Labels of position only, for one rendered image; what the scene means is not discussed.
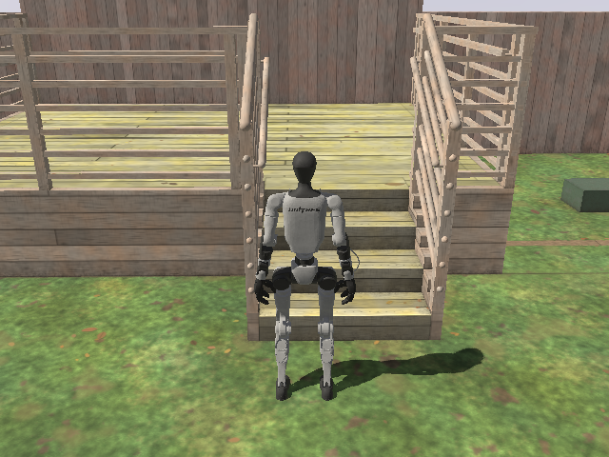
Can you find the robot left upper arm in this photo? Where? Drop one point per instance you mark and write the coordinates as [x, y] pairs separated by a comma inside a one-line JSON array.
[[274, 202]]

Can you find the robot right upper arm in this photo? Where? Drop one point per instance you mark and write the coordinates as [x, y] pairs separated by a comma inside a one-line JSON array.
[[334, 202]]

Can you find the robot right hand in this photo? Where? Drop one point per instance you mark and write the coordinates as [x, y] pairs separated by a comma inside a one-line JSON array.
[[349, 292]]

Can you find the right robot forearm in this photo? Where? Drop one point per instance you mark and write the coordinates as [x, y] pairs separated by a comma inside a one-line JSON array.
[[345, 260]]

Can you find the left robot forearm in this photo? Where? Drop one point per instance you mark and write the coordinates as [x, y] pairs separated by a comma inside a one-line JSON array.
[[264, 260]]

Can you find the robot left thigh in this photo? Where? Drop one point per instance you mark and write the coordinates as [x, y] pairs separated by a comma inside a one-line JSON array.
[[281, 280]]

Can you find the humanoid robot torso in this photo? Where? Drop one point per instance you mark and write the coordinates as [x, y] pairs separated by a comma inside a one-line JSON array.
[[304, 223]]

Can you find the robot left hand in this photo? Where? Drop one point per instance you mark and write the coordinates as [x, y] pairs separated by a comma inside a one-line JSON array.
[[260, 292]]

